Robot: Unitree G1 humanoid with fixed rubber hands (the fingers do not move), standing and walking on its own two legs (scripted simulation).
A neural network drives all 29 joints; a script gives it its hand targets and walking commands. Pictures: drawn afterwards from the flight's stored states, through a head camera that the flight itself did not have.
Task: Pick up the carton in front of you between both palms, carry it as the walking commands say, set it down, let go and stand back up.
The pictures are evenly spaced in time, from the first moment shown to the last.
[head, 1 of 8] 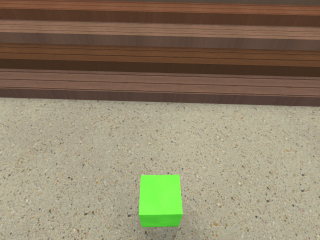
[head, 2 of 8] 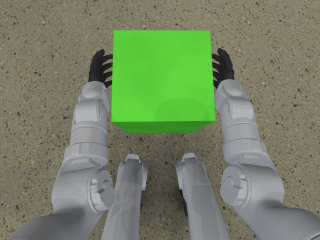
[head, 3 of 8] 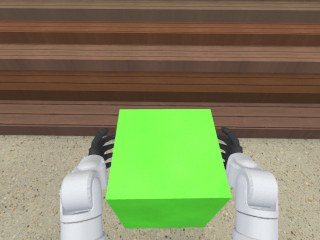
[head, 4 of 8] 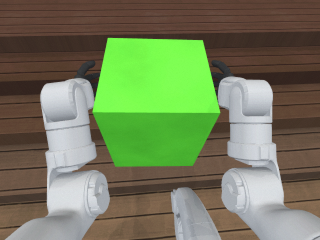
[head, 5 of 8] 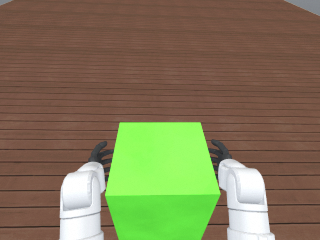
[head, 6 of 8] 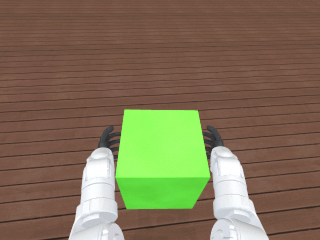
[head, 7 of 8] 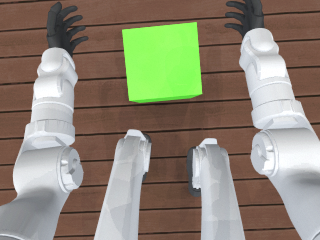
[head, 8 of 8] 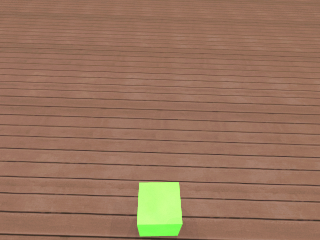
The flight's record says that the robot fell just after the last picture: no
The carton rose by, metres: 1.89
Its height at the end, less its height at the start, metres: +1.13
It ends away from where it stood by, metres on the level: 5.50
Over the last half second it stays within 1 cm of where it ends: yes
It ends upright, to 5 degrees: yes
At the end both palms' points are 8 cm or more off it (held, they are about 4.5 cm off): yes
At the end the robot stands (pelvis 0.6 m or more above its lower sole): yes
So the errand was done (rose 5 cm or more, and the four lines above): yes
